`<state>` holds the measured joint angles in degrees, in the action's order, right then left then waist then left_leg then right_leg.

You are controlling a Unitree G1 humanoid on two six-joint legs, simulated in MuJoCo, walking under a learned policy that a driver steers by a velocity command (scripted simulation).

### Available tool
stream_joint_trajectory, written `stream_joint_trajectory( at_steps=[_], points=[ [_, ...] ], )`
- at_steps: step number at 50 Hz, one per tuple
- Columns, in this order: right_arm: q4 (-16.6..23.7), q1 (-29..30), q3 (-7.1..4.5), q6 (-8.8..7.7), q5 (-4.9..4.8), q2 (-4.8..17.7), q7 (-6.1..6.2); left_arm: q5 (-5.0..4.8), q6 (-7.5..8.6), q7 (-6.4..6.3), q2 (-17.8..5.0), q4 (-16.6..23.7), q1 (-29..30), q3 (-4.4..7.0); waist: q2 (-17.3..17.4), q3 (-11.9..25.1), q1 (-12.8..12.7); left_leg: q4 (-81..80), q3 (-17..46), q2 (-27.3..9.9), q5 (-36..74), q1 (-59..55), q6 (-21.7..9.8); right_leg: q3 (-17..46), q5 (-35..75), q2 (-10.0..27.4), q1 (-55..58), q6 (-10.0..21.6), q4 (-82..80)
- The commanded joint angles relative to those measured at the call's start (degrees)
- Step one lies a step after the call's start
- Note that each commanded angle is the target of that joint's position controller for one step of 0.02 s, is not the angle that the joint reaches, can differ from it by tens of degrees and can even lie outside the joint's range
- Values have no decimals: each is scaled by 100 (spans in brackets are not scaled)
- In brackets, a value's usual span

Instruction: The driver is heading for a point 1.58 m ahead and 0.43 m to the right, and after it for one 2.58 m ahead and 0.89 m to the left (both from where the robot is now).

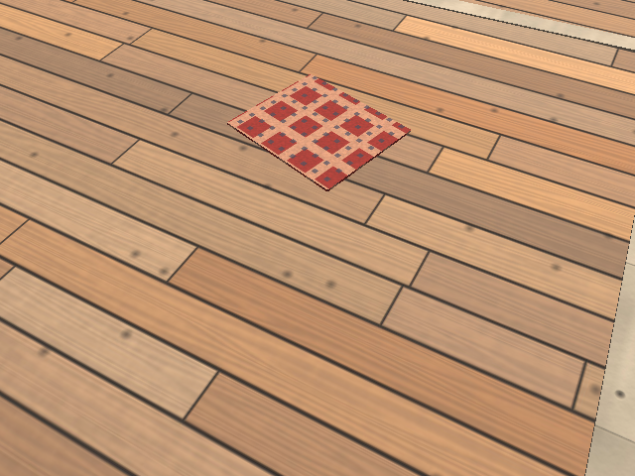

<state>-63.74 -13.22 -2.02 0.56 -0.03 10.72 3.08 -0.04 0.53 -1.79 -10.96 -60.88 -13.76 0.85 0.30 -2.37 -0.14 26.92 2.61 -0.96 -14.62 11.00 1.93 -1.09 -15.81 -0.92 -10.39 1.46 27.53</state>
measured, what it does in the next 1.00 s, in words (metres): walks ahead: left foot, then right foot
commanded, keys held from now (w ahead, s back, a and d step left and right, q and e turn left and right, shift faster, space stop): shift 0.04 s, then w+shift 0.60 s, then w+e+shift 0.36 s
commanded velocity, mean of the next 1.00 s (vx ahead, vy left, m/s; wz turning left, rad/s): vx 0.73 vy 0.00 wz -0.18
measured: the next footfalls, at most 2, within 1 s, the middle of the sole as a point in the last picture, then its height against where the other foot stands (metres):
left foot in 0.36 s outside the picture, level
right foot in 0.82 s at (343, 459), level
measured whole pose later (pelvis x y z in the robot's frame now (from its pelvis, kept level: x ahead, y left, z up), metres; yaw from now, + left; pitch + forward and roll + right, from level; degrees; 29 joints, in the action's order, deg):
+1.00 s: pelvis +0.51 +0.01 -0.01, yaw -12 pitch +0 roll -2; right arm -48.0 -9.5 -1.4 -6.9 3.3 12.4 -0.8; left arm 0.8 2.8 0.8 -15.6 -56.9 -21.8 4.7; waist 0.4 -2.3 -1.6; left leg 73.6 3.9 -5.7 -15.4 29.7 -1.5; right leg -1.0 -13.5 -11.7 -12.4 10.2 25.8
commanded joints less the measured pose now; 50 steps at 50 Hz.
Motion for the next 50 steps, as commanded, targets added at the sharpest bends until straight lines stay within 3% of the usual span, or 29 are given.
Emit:
stream_joint_trajectory(
  at_steps=[1, 2, 3, 4, 6, 7, 8, 10, 13, 14, 16, 17, 18, 19, 20, 21, 22, 25, 30, 35, 38, 40, 41, 42, 43, 44, 46, 48, 50],
  points=[
    [64, -253, -61, -35, -1, 516, 16, -1, 33, -14, -553, 103, -243, 86, -36, -43, -1, -348, -27, -13, 793, 23, -141, 275, 752, 256, -184, 96, -599],
    [51, -265, -56, -36, -1, 512, 17, -2, 33, -14, -547, 93, -256, 84, -36, -46, -1, -350, -30, -13, 788, 28, -140, 276, 751, 254, -184, 98, -601],
    [-43, -449, -52, -30, -33, 457, 22, -32, 9, -35, -618, -1, -468, 120, -154, 242, -30, -89, -323, 226, -388, 11, -185, 264, -721, 183, -32, 203, -680],
    [-9, -447, -83, -45, -86, 518, 15, -117, -7, -49, -887, -13, -613, 214, -391, 56, -95, 345, -516, 392, -1685, 455, -262, 643, -2516, 387, -142, 426, -891],
    [436, 261, -45, -242, -158, 370, -80, -199, 118, -43, -1390, -14, -1035, 390, -1342, -581, -361, 1993, -645, 188, -1491, 1818, -363, 2809, -4360, 1917, -166, 1230, -2105],
    [667, 702, -55, -362, -184, 453, -143, -131, 238, -41, -1329, 86, -913, 389, -1187, -908, -410, 2817, -203, -214, -1359, 2438, -426, 3497, -3770, 2402, -259, 1491, -2465],
    [740, 754, -98, -469, -188, 518, -194, -54, 359, -24, -1111, 216, -635, 334, -826, -883, -235, 3277, -1, -440, -1149, 2856, -500, 3375, -3032, 2413, -55, 1395, -2373],
    [699, 411, -125, -631, -178, 490, -259, -148, 462, 34, -912, 442, -271, 292, -577, -396, 4, 2829, 8, -630, -766, 2765, -567, 2475, -2116, 2011, 216, 1008, -2162],
    [629, 240, -134, -729, -191, 388, -266, -228, 442, 28, -1180, 532, -231, 353, -852, -117, 124, 1229, -644, -216, -527, 1017, -387, 1215, -1459, 1271, -562, 756, -2041],
    [720, 40, -137, -503, 257, 354, -474, 245, 345, 101, -1217, 355, -411, 412, -850, -49, 217, 721, -1074, 132, -939, 490, -374, 969, -1943, 1088, -740, 918, -1871],
    [500, -797, -186, -357, 193, 287, -469, 199, 259, 133, -1162, 478, -107, 457, -358, -182, 625, 131, -1572, 399, -114, -974, -312, 707, -2366, 938, -1826, 955, -1053],
    [262, -1586, -239, -413, 196, 419, -409, 234, 283, 152, -975, 574, 70, 409, 256, -17, 954, -34, -1132, 224, -490, -1954, -341, 410, -1931, 619, -2500, 881, 253],
    [124, -2559, -315, -517, 353, 914, -334, 287, 366, 183, -340, 910, 641, 237, 1761, 258, 1401, -921, 1101, -1291, -2352, -2334, -500, -122, -1515, 33, -3374, 633, 2949],
    [238, -2211, -263, -532, 393, 1194, -309, 186, 455, 252, 41, 1257, 684, 151, 1850, 90, 935, -2182, 3881, -2191, -4097, -2009, -1010, 636, -1106, -392, -4588, 685, 4127],
    [411, -1478, -302, -520, 312, 1314, -290, 198, 479, 337, -216, 1405, 823, 172, 1134, -282, 514, -2304, 4141, -2542, -4467, -1535, -1331, 825, -359, 248, -5017, 716, 4629],
    [629, -915, -254, -583, 221, 1083, -328, 226, 490, 420, -564, 1388, 864, 238, 397, -292, 290, -2060, 3313, -2227, -3586, -1244, -1239, 679, 352, 603, -4804, 614, 4519],
    [690, -750, -222, -638, 169, 979, -361, 280, 480, 470, -634, 1258, 618, 268, 219, -75, 129, -2033, 2467, -1807, -2822, -1014, -1114, 582, 596, 746, -4271, 461, 4213],
    [535, -1121, -119, -771, 153, 625, -317, 287, 278, 586, -554, 1244, 616, 260, 451, -210, 64, -2363, 1355, -1222, -1693, -721, -1078, 185, 962, 796, -3910, 146, 4032],
    [440, -1722, -89, -826, 102, 565, -324, 200, 186, 568, -474, 1726, 1858, 199, 267, -632, 298, -2684, 479, -995, -87, -983, -1244, -238, 1426, 675, -4135, 6, 2681],
    [381, -1816, -106, -872, 104, 702, -270, 131, 191, 576, -396, 1990, 2421, 110, 387, -788, 325, -3044, -561, -1145, 1910, -1682, -1125, -691, 1624, 417, -3283, 459, 1146],
    [337, -1859, -124, -809, 199, 892, -200, 157, 202, 490, -544, 1929, 1994, 161, 782, -237, 13, -1665, -1208, -1285, 6248, -2279, -900, -1131, 1020, -264, -2144, 910, 987],
    [415, -1690, -238, -644, 313, 1262, -113, 145, 242, 439, -898, 1448, 220, 318, 1078, 747, -808, 784, -1338, -1365, 7745, -2264, -797, -1133, 355, -700, -520, 1155, 1069],
    [519, -1456, -291, -604, 272, 1394, -107, 171, 256, 397, -1146, 1085, -978, 457, 868, 1230, -1395, 2523, -1382, -1227, 7023, -1435, -719, -831, 347, -613, 948, 1285, 611],
    [739, -1454, -187, -648, 201, 891, -206, 247, 236, 314, -1596, 919, -1494, 631, 20, 1617, -1209, 4534, -1175, -710, 3514, 713, -612, 1057, -1457, 503, 2628, 1619, 563],
    [1083, -1440, -112, -819, 87, 527, -366, 198, 180, 351, -1905, 876, -1158, 717, -1386, 1802, -597, 6092, -443, 455, -819, 2782, -405, 4680, -2562, 1596, 3295, 2347, -953],
    [1418, -626, -139, -923, 87, 844, -348, 161, 188, 357, -1741, 901, -841, 707, -810, 1247, -607, 6274, 276, 106, -296, 3556, -583, 4823, -2093, 1490, 3085, 2193, -1418],
    [1597, -140, -85, -1026, 167, 843, -340, 146, 266, 299, -1205, 835, -613, 600, 398, 439, -289, 5412, 256, -396, 202, 3165, -620, 3521, -720, 1208, 1518, 1846, -1551],
    [1767, -137, -28, -825, 364, 664, -383, 115, 336, 217, -949, 847, -375, 472, 318, 118, 187, 4881, 245, -572, -6, 2642, -381, 2732, -1, 760, 344, 1730, -1639],
    [1965, 95, 10, -630, 457, 624, -427, -23, 453, 194, -912, 851, -551, 417, 228, -160, 268, 4427, 99, -693, -283, 2716, -118, 2465, 143, 554, -269, 1796, -1771]
  ],
)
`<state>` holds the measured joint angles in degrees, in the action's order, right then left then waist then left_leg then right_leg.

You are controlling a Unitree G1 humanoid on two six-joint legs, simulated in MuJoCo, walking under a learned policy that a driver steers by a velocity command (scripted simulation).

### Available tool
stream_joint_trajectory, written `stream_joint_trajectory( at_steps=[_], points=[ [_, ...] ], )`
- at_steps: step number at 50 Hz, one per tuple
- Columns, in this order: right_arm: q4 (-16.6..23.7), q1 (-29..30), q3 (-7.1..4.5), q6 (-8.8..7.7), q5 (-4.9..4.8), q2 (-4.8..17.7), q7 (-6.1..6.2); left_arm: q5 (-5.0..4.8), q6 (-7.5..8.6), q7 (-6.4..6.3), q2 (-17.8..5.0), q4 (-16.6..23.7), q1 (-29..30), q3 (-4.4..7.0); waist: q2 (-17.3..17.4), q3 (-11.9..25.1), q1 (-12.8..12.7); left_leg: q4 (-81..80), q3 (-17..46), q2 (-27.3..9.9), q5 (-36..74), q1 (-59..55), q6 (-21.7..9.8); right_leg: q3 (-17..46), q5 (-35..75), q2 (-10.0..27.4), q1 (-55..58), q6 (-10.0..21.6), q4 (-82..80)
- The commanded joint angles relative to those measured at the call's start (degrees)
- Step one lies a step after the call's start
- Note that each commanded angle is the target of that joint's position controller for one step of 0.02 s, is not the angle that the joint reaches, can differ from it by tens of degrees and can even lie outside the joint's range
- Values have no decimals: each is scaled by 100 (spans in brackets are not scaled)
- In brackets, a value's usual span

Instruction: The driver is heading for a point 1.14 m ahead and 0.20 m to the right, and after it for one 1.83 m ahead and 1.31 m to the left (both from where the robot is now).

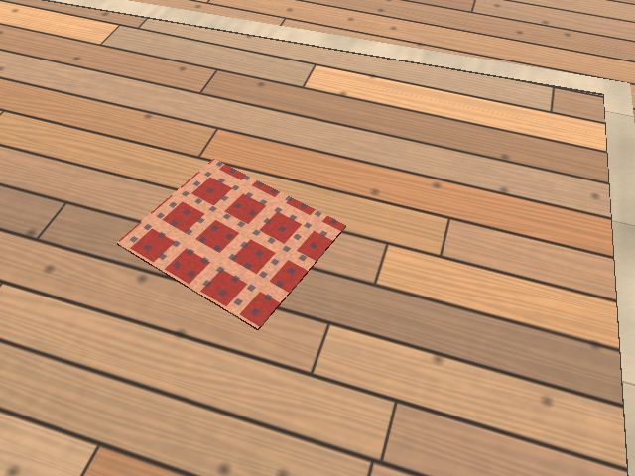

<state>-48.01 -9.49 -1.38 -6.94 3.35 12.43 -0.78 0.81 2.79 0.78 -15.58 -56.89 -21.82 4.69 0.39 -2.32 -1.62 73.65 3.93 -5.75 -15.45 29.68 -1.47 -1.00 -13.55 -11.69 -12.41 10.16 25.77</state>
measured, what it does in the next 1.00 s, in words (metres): walks ahead, turning right: left foot, then right foot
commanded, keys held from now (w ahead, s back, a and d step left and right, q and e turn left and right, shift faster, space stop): w+e+shift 0.34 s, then w+shift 0.44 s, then w+q+shift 0.22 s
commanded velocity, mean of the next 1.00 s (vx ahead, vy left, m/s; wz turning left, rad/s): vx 0.99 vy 0.00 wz -0.43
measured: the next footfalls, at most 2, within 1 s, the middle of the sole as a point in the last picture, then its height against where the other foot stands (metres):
left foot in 0.28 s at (278, 464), level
right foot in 0.72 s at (443, 347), level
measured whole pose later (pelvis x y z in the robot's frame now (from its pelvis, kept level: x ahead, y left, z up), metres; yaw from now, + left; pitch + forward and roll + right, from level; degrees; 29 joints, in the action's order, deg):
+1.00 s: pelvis +0.88 -0.25 +0.00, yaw -24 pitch +1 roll -2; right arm -45.0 -10.3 -1.4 -2.1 0.7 16.4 -3.0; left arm 0.9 6.8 1.0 -16.9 -52.9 -27.0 2.6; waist 2.3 -1.1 -2.1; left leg 56.1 0.0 -6.2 -1.4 44.9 -4.1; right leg -7.5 -18.3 -6.8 5.3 5.7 12.2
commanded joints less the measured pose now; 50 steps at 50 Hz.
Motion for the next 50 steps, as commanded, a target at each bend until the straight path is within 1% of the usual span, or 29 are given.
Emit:
stream_joint_trajectory(
  at_steps=[1, 4, 8, 10, 11, 12, 13, 14, 15, 16, 17, 18, 19, 21, 23, 26, 29, 31, 33, 35, 36, 37, 38, 39, 41, 43, 45, 48, 50],
  points=[
    [591, 130, -15, 173, 122, 448, -62, -126, 274, -60, -536, 493, 177, 37, 207, -358, 350, -691, -202, -235, -33, 883, 330, 2330, 10, 1519, -410, 912, -1779],
    [1142, 1315, 93, 174, 16, 437, -128, -84, 322, -40, -635, 561, -204, 60, -25, -696, 10, -2469, -552, 22, 1273, 490, 491, 2055, 1436, 1195, -904, 664, -1945],
    [1452, 1813, 145, 162, -128, 496, -128, -149, 290, -24, -839, 536, -712, 139, -300, -282, -379, -3807, -648, 485, 2269, -45, 277, 2104, 3601, 1300, 249, 282, -1604],
    [1495, 1556, 98, 162, -148, 671, -48, -170, 279, -82, -968, 612, -531, 165, -361, 53, -176, -4419, -541, 692, 2072, -815, 151, 2100, 4690, 1304, 715, 54, -979],
    [1396, 1076, -1, 154, -168, 913, 27, -147, 291, -99, -1127, 651, -466, 198, -439, 486, 58, -4464, -442, 824, 1785, -1566, 98, 2188, 5367, 1342, 881, -93, -289],
    [1207, 218, -137, 132, -227, 1226, 121, -95, 305, -86, -1378, 724, -229, 255, -512, 1004, 561, -4415, -312, 765, 1402, -2511, 57, 2247, 5465, 1335, 817, -185, 770],
    [905, -1005, -277, 137, -236, 1526, 251, -41, 337, -45, -1419, 838, 170, 274, -464, 1516, 1251, -4335, -227, 466, 934, -3793, 22, 2154, 4908, 1112, 229, -230, 2109],
    [727, -2098, -396, 131, -34, 1855, 368, -1, 377, -29, -584, 1029, 231, 80, 393, 2201, 1444, -4202, 952, -798, -855, -5111, -95, 1780, 1584, 770, -786, -188, 4088],
    [811, -1556, -453, 128, 157, 2177, 281, -413, 326, -66, -3, 1402, -668, -109, 2375, 2923, 517, -5379, 4352, -2483, -1524, -5952, -749, 1076, -1552, 325, -2377, -372, 5601],
    [946, -906, -454, 178, 76, 1558, 190, -220, 207, -154, -555, 1236, -326, -97, 1365, 2259, 557, -5715, 4343, -2067, -2763, -5145, -821, 883, -840, 922, -2918, -254, 5747],
    [965, -551, -306, 180, 14, 970, 160, -86, 130, -92, -711, 1223, 197, -42, 605, 1359, 582, -5778, 3194, -1719, -2418, -4228, -730, 750, -324, 1173, -2944, -290, 5447],
    [800, -564, -258, 169, 31, 771, 131, 4, 88, -8, -642, 1263, 452, -44, 101, 838, 536, -5877, 2479, -1484, -1395, -3506, -696, 685, -179, 1307, -2822, -316, 5249],
    [576, -759, -216, 139, 27, 680, 139, 118, 44, 95, -488, 1385, 749, -67, 35, 514, 478, -5965, 1800, -1184, -690, -3027, -598, 716, -151, 1455, -2751, -311, 5076],
    [226, -1036, -158, 19, -66, 497, 65, 156, -74, 218, -140, 1573, 766, -177, 384, 257, 216, -6131, 1142, -1010, -58, -2541, -558, 743, -192, 1584, -2747, -344, 4919],
    [84, -1092, -150, -87, -168, 520, -14, 173, -132, 282, -51, 1793, 1064, -257, 367, 41, 82, -6431, 652, -989, 397, -2343, -579, 790, -53, 1627, -3080, -394, 4663],
    [16, -1011, -171, -159, -163, 758, -45, 171, -91, 347, -245, 2164, 1775, -328, 338, -377, -21, -6876, -378, -710, 1352, -1961, -542, 645, 806, 1546, -3100, -459, 3358],
    [-157, -1405, -178, -170, -253, 980, -43, 150, -7, 468, -232, 2377, 2557, -442, 62, -633, 200, -7551, -1081, -530, 2392, -1684, -502, -284, 1581, 1273, -1980, -335, 1774],
    [-305, -1677, -204, -130, -248, 1274, -13, 149, 37, 445, -306, 2390, 2677, -456, 175, -582, 176, -7311, -1274, -665, 4170, -2445, -524, -515, 1472, 1092, -1713, -175, 1291],
    [-409, -1861, -244, -18, -220, 1625, 90, 229, 60, 331, -538, 2249, 2249, -385, 609, -17, -144, -6109, -1402, -832, 6821, -3313, -468, -704, 775, 688, -1096, -15, 1112],
    [-377, -1624, -265, 165, -230, 1806, 182, 234, 65, 166, -897, 1595, 173, -189, 771, 1075, -1186, -3383, -1463, -799, 7151, -2927, -388, -450, 493, 558, 1148, 232, 590],
    [-229, -1689, -201, 183, -200, 1494, 164, 305, 35, 45, -1321, 1346, -624, -24, 402, 1674, -1311, -1378, -1343, -517, 4625, -1674, -373, 547, -556, 1382, 2661, 297, 774],
    [53, -2346, -21, 154, -287, 487, 1, 380, 31, -31, -1872, 1398, -366, 99, -1209, 2237, -343, 837, -837, 454, -1443, 652, -188, 3432, -1359, 3161, 4177, 712, 387],
    [256, -1684, -130, 81, -366, 1104, 44, 187, 25, -41, -1723, 1431, -530, 140, -559, 2547, -767, 1354, 69, 609, -1135, 1353, -350, 4661, -1559, 3227, 4094, 804, -562],
    [411, -1079, -142, 51, -385, 1106, 54, 139, 63, -68, -1442, 1245, -165, 98, -306, 1206, -511, 990, -37, 239, -351, 1765, -364, 3527, -812, 2916, 3137, 664, -793],
    [246, -1151, -65, 146, -313, 848, 9, 167, 204, -40, -866, 1197, 357, -20, 153, 294, 12, 244, 44, -49, -41, 1136, -316, 2240, 184, 2538, 1379, 341, -1109],
    [62, -1496, -40, 386, -212, 617, -113, 98, 325, -47, -452, 1099, 403, -147, -107, 126, 354, -161, 113, -217, 73, 539, -221, 1463, 267, 2299, 497, 53, -1553],
    [218, -1009, -39, 503, -181, 527, -195, -11, 453, -13, -451, 957, 259, -151, -281, -271, 356, -462, 25, -264, 391, 921, -173, 851, 913, 2195, 276, -119, -1891],
    [509, -174, 6, 485, -293, 444, -241, 16, 552, 47, -374, 881, 169, -199, -249, -536, 255, -1493, -431, -5, 1532, 1022, -232, -403, 2728, 1694, 144, -541, -2074],
    [699, 308, 80, 410, -287, 396, -309, -28, 617, 23, -404, 845, 98, -239, -221, -604, 206, -2463, -904, 89, 2261, 619, -356, -856, 3771, 1715, 130, -693, -2149]
  ],
)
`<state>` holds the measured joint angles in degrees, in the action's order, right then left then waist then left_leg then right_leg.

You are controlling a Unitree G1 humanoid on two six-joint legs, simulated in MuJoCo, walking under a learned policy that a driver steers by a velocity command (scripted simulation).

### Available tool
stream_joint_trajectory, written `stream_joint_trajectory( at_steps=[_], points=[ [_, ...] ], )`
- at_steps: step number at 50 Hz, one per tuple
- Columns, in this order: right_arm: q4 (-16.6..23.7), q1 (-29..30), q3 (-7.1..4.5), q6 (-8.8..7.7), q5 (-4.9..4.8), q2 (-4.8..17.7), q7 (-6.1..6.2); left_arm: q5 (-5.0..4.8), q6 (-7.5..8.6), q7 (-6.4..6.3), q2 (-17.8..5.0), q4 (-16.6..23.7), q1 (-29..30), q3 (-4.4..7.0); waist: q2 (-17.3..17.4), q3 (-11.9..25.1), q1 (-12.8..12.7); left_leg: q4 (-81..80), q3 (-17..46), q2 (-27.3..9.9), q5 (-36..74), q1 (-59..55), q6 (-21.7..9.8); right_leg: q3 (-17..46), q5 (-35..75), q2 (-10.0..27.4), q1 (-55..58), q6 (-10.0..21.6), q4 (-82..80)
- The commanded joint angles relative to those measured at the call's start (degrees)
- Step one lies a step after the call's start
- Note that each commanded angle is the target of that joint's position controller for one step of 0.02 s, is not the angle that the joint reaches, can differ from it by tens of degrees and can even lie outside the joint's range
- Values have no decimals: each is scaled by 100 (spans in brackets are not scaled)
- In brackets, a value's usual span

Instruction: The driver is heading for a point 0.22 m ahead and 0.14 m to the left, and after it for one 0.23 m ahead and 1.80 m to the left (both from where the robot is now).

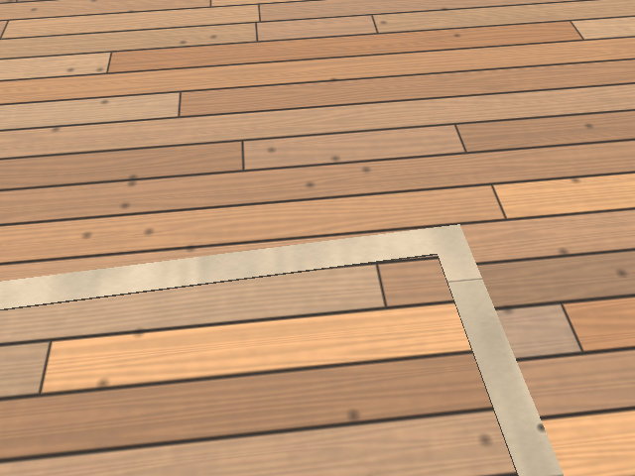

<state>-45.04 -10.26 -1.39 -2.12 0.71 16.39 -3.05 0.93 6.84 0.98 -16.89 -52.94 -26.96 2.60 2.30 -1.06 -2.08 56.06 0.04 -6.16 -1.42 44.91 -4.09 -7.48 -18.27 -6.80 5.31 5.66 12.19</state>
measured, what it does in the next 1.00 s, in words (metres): walks ahead, turning left: left foot, then right foot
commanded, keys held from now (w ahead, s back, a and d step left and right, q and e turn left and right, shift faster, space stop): w+q+shift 1.00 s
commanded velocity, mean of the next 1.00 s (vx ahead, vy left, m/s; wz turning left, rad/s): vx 1.00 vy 0.00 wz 0.89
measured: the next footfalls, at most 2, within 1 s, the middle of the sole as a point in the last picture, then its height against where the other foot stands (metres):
left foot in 0.16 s outside the picture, level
right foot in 0.56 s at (354, 345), level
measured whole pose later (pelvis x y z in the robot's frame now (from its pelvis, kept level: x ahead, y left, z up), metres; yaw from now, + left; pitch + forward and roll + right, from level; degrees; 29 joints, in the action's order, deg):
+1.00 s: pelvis +0.88 +0.24 -0.03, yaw +54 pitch +1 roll -2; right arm -33.0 3.2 -0.5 -0.6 1.7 17.6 -5.1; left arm 2.0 4.1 -1.2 -15.2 -51.4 -30.8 1.7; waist 2.9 -2.3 -3.8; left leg 41.7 -9.3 2.5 -7.0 36.4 -11.6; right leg -18.5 -26.3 2.0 14.0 -4.5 23.9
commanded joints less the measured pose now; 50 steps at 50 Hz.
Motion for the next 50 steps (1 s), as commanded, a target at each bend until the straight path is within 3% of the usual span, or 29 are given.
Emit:
stream_joint_trajectory(
  at_steps=[1, 2, 3, 5, 7, 8, 9, 10, 11, 12, 13, 15, 18, 22, 25, 26, 27, 28, 29, 30, 31, 32, 33, 36, 41, 44, 46, 48, 50],
  points=[
    [477, 660, 106, -93, -13, -16, -114, -68, 233, -34, -318, 380, 441, -44, -316, -772, 162, -1124, -743, 256, 1175, -1058, -169, -319, 4622, 1254, -1477, -312, -882],
    [494, 754, 114, -111, -16, 21, -138, -67, 252, -83, -435, 345, 335, -42, -293, -689, 148, -1451, -919, 443, 1401, -1254, -266, -396, 5375, 1313, -1139, -402, -844],
    [291, 425, 66, -63, -90, 182, -149, -66, 273, -169, -573, 428, 420, -42, -391, -114, 251, -1435, -1137, 900, 1429, -1830, -303, -511, 7065, 1225, -689, -544, -473],
    [284, -24, 24, -38, 47, 414, -146, -5, 148, -360, -1016, 451, 419, 65, -891, -24, 668, -1674, -1259, 1126, 587, -2148, -501, -540, 8958, 1660, -148, -772, 860],
    [-356, -2181, -253, 7, 75, 980, -21, 153, -101, -449, -1182, 650, 1046, 140, -921, 838, 1760, -1746, -846, 1273, 68, -4229, -836, -354, 8618, 1753, -684, -725, 3532],
    [-594, -3110, -433, 13, 7, 1258, 82, 148, -190, -402, -1204, 712, 1450, 197, -290, 955, 2256, -2311, -204, 929, 10, -5166, -1245, -501, 5634, 1105, -1589, -673, 6378],
    [-649, -2641, -515, 91, -67, 1547, 164, 273, -48, -266, -209, 1078, 1547, -73, 1372, 578, 1381, -1538, 1015, 309, 1286, -6101, -1474, -49, -1017, 112, -4128, -716, 8557],
    [-358, -2135, -597, 117, 28, 1894, 196, 30, 47, -214, -161, 1596, 903, -181, 1349, 1809, 793, -2753, 3680, -659, -524, -7143, -2647, 1168, -1220, 197, -5477, -756, 9256],
    [-115, -1773, -557, 142, 29, 1408, 253, 130, 177, -168, -433, 1644, 1238, -235, 207, 1345, 852, -4028, 4603, -862, -2316, -6490, -2450, 1474, -628, 512, -5752, -557, 8550],
    [-143, -1492, -464, 142, 40, 999, 285, 151, 210, -120, -575, 1612, 1429, -212, -628, 407, 528, -4415, 4254, -742, -2714, -5252, -2101, 1450, -174, 819, -5556, -507, 7756],
    [-155, -1304, -427, 90, 25, 901, 291, 259, 145, -120, -527, 1646, 1564, -224, -887, -21, 256, -4464, 3832, -500, -2219, -4294, -1906, 1393, -194, 992, -5201, -578, 7236],
    [-97, -1116, -364, -81, -7, 835, 314, 389, -171, -108, -410, 1669, 1492, -286, -969, -440, -105, -4612, 2986, -6, -1658, -2807, -1741, 1288, -300, 1280, -4490, -813, 6374],
    [6, -1044, -424, -262, -47, 1015, 274, 295, -298, -25, -262, 2113, 2332, -381, -593, -629, 37, -4859, 2155, 565, -708, -1697, -1579, 870, 641, 1395, -3668, -989, 4473],
    [29, -1331, -546, -262, -133, 1140, 182, 45, -269, 18, -144, 2349, 2997, -426, -68, -250, 602, -4538, 1974, 771, 660, -2447, -1050, 682, 2431, 999, -2871, -855, 2556],
    [81, -1396, -617, -214, -79, 1240, 233, 50, -208, -51, -439, 2365, 2905, -320, 111, 30, 619, -3797, 2258, 591, 1513, -3514, -767, 858, 2063, 767, -2536, -761, 1725],
    [116, -1325, -643, -215, -40, 1358, 250, 44, -182, -106, -673, 2237, 2459, -216, 105, 365, 396, -3154, 2292, 575, 2240, -3778, -639, 882, 1574, 617, -2034, -704, 1678],
    [152, -1133, -670, -225, -13, 1532, 231, 31, -145, -171, -908, 2031, 1587, -94, 0, 910, -144, -2067, 2161, 696, 2599, -3747, -503, 828, 1123, 578, -1079, -635, 1651],
    [259, -801, -625, -289, 1, 1381, 214, 93, -111, -276, -1195, 1757, 311, 55, -89, 1514, -826, -551, 1977, 890, 2034, -2933, -387, 1147, 509, 1049, 400, -512, 1955],
    [522, -764, -382, -359, -66, 462, 245, 319, -94, -372, -1637, 1612, -702, 206, -1354, 2251, -997, 1427, 1405, 1342, -1423, -1560, -372, 3027, -1861, 2658, 1813, -316, 1559],
    [893, -1353, -220, -333, -260, 238, 215, 329, -161, -300, -1982, 1664, 16, 305, -2980, 2633, -175, 2470, 881, 1440, -2781, -262, -290, 6221, -2849, 3590, 1965, 180, 196],
    [654, -931, -238, -189, -76, 670, 276, 287, -209, -263, -1257, 1823, 734, 228, -1646, 1592, -195, 2755, 716, 866, -2092, 234, -316, 5576, -3502, 3266, 1133, 232, 171],
    [671, -539, -265, -129, 41, 786, 215, 228, -239, -238, -809, 1799, 963, 123, -874, 919, -224, 2451, 534, 634, -1661, 205, -256, 4332, -2522, 2959, 389, 147, 288],
    [684, -309, -273, -67, 89, 759, 129, 242, -247, -217, -646, 1661, 938, 85, -466, 556, -179, 2227, 482, 455, -1521, 49, -194, 3458, -1366, 2701, -151, 44, 271],
    [1003, 81, -159, 155, 153, 366, -76, 95, -106, -154, -342, 1101, 483, 8, -793, 43, 43, 2057, 432, 98, -1407, 146, -116, 1922, 379, 2333, -758, -189, 63],
    [1502, 823, -35, 245, 107, 344, -187, 68, 82, -69, -466, 885, 687, 35, -755, -353, 341, 971, 30, 96, -160, 41, -108, 137, 2353, 2035, -1233, -342, -394],
    [1632, 1494, 32, 225, 118, 327, -300, 76, 72, -110, -640, 689, 388, 75, -425, -747, 183, -514, -694, 318, 182, -447, -336, -630, 3312, 1819, -1037, -515, -616],
    [1575, 1549, 38, 198, 109, 335, -306, 82, 27, -177, -870, 623, 80, 115, -516, -562, 200, -1029, -1207, 772, 28, -1129, -560, -899, 6069, 1812, -567, -645, -89],
    [1363, 840, -46, 180, 104, 539, -221, 86, -123, -289, -1230, 660, 74, 209, -854, -12, 695, -1227, -1251, 1127, -468, -1979, -756, -880, 8016, 2062, -126, -683, 1149],
    [700, -1322, -323, 122, 82, 1013, -52, 129, -311, -301, -1414, 895, 584, 277, -899, 922, 1681, -1562, -760, 1331, -945, -4381, -1111, -630, 7918, 2261, -973, -498, 3905]
  ],
)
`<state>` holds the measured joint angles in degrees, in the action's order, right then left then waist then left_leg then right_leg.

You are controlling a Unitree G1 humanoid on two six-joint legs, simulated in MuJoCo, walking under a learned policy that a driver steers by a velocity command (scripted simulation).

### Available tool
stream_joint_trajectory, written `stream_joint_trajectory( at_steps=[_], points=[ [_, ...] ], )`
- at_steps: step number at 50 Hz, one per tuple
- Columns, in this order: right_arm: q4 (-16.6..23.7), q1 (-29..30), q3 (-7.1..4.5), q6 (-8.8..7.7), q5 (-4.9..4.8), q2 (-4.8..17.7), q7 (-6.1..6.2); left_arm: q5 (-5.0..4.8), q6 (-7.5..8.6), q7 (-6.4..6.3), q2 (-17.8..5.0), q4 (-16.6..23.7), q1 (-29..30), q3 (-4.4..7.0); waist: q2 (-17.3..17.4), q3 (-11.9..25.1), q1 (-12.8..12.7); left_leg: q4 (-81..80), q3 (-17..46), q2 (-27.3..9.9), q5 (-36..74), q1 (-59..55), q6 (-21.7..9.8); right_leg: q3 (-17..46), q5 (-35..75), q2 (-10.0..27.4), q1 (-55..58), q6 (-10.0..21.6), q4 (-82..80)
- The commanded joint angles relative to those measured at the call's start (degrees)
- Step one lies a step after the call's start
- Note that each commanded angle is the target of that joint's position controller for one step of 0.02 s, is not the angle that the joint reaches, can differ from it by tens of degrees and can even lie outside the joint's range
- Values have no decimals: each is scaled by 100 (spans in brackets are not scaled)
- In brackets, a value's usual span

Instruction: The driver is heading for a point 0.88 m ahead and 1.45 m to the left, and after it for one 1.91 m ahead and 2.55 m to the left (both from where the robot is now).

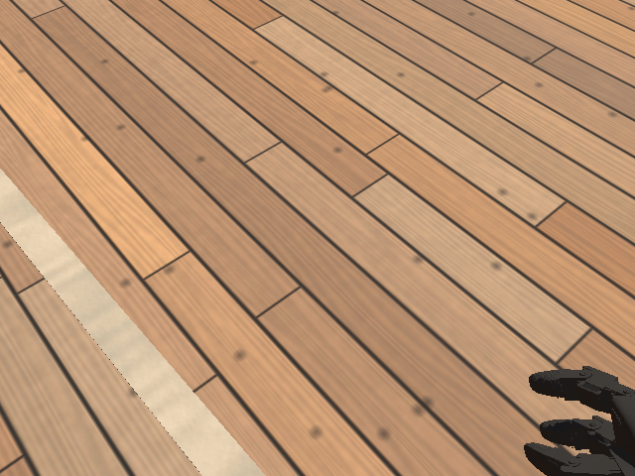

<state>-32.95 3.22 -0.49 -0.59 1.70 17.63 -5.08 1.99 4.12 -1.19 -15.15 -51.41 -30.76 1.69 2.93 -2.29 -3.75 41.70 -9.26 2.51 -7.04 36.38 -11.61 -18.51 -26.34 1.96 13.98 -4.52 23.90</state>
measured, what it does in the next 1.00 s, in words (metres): walks ahead, turning left: left foot, then right foot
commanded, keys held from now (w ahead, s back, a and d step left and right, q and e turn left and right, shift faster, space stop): w+q+shift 0.12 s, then w+shift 0.50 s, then w+q+shift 0.38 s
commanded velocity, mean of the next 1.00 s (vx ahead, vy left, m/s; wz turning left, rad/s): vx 1.00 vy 0.00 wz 0.54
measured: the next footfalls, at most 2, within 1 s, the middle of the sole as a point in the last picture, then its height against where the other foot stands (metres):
left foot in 0.02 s outside the picture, level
right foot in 0.44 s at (394, 387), level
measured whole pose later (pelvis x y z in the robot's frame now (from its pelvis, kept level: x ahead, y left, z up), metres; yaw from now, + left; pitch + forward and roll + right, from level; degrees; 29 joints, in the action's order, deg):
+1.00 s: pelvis +0.92 +0.17 +0.01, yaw +34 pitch +1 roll +1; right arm -45.1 -13.0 -2.6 -1.9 1.3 18.1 -1.1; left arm 1.9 4.8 -0.4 -14.3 -46.2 -18.1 0.5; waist 0.1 -2.6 0.0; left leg 35.1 -3.0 10.9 -12.3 24.1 -10.9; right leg -0.5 -20.4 1.3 -11.8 -0.2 76.2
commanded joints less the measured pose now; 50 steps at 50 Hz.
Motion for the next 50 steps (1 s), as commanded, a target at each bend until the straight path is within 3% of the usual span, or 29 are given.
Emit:
stream_joint_trajectory(
  at_steps=[1, 2, 3, 4, 5, 8, 12, 15, 18, 20, 21, 22, 23, 24, 25, 26, 27, 29, 31, 34, 38, 41, 43, 44, 45, 46, 47, 48, 50],
  points=[
    [-774, -3047, -595, -34, -74, 1115, 318, 62, -75, 6, -1358, 786, 1015, 354, -306, 1079, 1807, -585, 827, 220, -641, -4714, -522, 485, 4497, 736, -3161, 496, 4780],
    [-655, -2526, -700, 43, -99, 1662, 398, 170, -25, 83, -524, 1163, 825, 146, 1003, 908, 941, -314, 2865, -889, 636, -5454, -919, 744, -440, -132, -5256, 311, 6964],
    [-389, -2707, -770, 126, 11, 1886, 423, 4, 118, 84, -819, 1810, 1131, 141, 642, 2098, 1104, -1714, 5094, -1585, -872, -6499, -1815, 2039, -205, -271, -6486, 251, 7475],
    [-436, -2688, -761, 125, -23, 1631, 489, 13, 253, 94, -993, 1872, 1657, 113, -222, 1410, 1133, -2622, 5440, -1700, -1648, -5797, -1547, 2318, 291, 63, -6761, 283, 6854],
    [-547, -2466, -693, 77, -34, 1347, 526, 0, 292, 96, -992, 1815, 1703, 100, -617, 506, 780, -2851, 5038, -1531, -1439, -4716, -1311, 2290, 563, 266, -6540, 288, 6167],
    [-602, -2058, -476, -221, -76, 830, 580, 223, -45, 85, -811, 1600, 1327, 38, -974, -61, 28, -2924, 3715, -921, -161, -2502, -1042, 2252, 278, 664, -5263, 61, 5034],
    [-835, -2210, -425, -477, -113, 702, 494, 124, -110, 243, -325, 2031, 2440, -158, -509, -449, 253, -3362, 2598, -249, 510, -1368, -650, 1855, 1953, 752, -4538, 103, 2733],
    [-1020, -2587, -448, -572, -239, 774, 398, -35, -67, 326, -306, 2022, 2882, -168, -319, -307, 635, -3613, 2392, -342, 1362, -1774, -350, 1646, 3728, 443, -3735, 407, 1475],
    [-1210, -2869, -479, -556, -184, 993, 446, -32, -55, 282, -561, 2057, 3144, -64, -183, -185, 788, -3136, 2368, -681, 3062, -3286, -136, 1546, 3354, 121, -3886, 691, 797],
    [-1302, -2874, -519, -504, -68, 1261, 515, -25, -33, 198, -884, 1829, 2307, 110, 45, 465, 333, -1833, 2281, -818, 5042, -4056, 115, 1479, 2269, -334, -3154, 858, 805],
    [-1309, -2673, -535, -452, 26, 1341, 535, -69, -30, 123, -1032, 1554, 1285, 210, 93, 935, -263, -598, 2127, -740, 5185, -3824, 220, 1442, 1851, -406, -2140, 925, 728],
    [-1235, -2364, -476, -452, 98, 1108, 547, -15, -48, 3, -1316, 1240, 22, 336, 14, 1428, -933, 1121, 1979, -523, 4230, -2705, 302, 1880, 1204, 104, -623, 1033, 1033],
    [-955, -3070, -252, -502, -158, 142, 515, 240, -22, -15, -1998, 1152, -369, 515, -1828, 2225, -454, 3802, 1525, 390, -40, -743, 591, 4892, -669, 1871, 891, 1711, 479],
    [-934, -3024, -181, -566, -149, 269, 496, 129, -41, 129, -1694, 1106, -76, 479, -2022, 2362, -319, 4260, 1848, 620, -1761, 216, 499, 7064, -1373, 2067, 904, 1880, -791],
    [-881, -2376, -207, -532, -108, 476, 520, 73, -29, 168, -1242, 1147, 635, 415, -1244, 1158, -161, 4226, 1783, 93, -1199, 676, 445, 6106, -1404, 1897, -4, 1830, -847],
    [-825, -1964, -182, -512, -44, 534, 464, 32, -2, 206, -900, 1099, 867, 346, -445, 721, -100, 3875, 1708, -148, -860, 534, 454, 5253, -790, 1674, -809, 1768, -860],
    [-742, -1710, -163, -480, 0, 461, 400, 61, 18, 207, -750, 992, 916, 294, -293, 426, 21, 3568, 1693, -286, -869, 406, 469, 4634, -292, 1420, -1387, 1644, -949],
    [-649, -1733, -79, -348, 84, 206, 283, 27, 86, 191, -503, 716, 805, 185, -545, 103, 348, 3175, 1724, -443, -964, 208, 568, 3964, -15, 1132, -2169, 1524, -1272],
    [-497, -1435, -14, -271, 103, 112, 233, -86, 190, 201, -612, 547, 696, 203, -610, -242, 467, 2730, 1615, -575, -812, 564, 681, 3499, 334, 1036, -2423, 1534, -1693],
    [-216, -661, 33, -276, 15, 188, 188, -93, 317, 252, -735, 499, 759, 218, -560, -574, 419, 1426, 1402, -536, 288, 662, 757, 2216, 1740, 790, -2618, 1365, -2167],
    [-82, -31, 120, -309, -40, -19, 39, -180, 459, 252, -802, 338, 517, 190, -507, -583, 278, -163, 582, -444, 1746, -456, 466, 1139, 3580, 751, -2421, 1041, -2699],
    [-203, -71, 62, -312, 6, 160, 86, -99, 367, 115, -996, 228, 215, 200, -725, -259, 312, -500, 10, 96, 1248, -547, 221, 698, 7110, 841, -946, 754, -1782],
    [-459, -960, -35, -311, 10, 398, 147, 22, 155, -47, -1292, 240, 257, 267, -1095, 457, 838, -506, -107, 522, 405, -1354, 45, 621, 9067, 1020, -352, 622, -56],
    [-802, -2073, -156, -313, -25, 628, 189, 85, 33, -102, -1419, 327, 490, 309, -1178, 1017, 1338, -536, -11, 661, 31, -2403, -89, 626, 9301, 1085, -526, 629, 1403],
    [-1148, -3213, -317, -296, -14, 840, 265, 100, -29, -127, -1478, 437, 728, 329, -1011, 1431, 1857, -986, 401, 530, -112, -3737, -256, 602, 8430, 999, -1290, 664, 3182],
    [-1260, -3270, -471, -208, -36, 1162, 400, 184, 27, -29, -938, 560, 718, 220, -179, 1420, 1413, -541, 1704, -356, -910, -4884, -399, 822, 3169, 432, -3003, 660, 4944],
    [-1046, -2879, -650, -92, 34, 1794, 433, -79, 121, 110, -562, 1188, 554, 104, 1476, 1950, 834, -1620, 5298, -1708, -1096, -6440, -1781, 1520, -310, -641, -5677, 278, 7065],
    [-1007, -2924, -686, -89, -29, 1556, 458, -52, 241, 67, -824, 1347, 1301, 63, 116, 1785, 1146, -2357, 5690, -1661, -988, -6369, -1627, 2314, 298, -264, -6392, 437, 6881],
    [-1243, -2724, -633, -163, -90, 1111, 521, -3, 333, 73, -766, 1405, 1767, -10, -792, 468, 679, -2668, 4446, -1235, -131, -4503, -1092, 2313, 697, 214, -5935, 478, 5543]
  ],
)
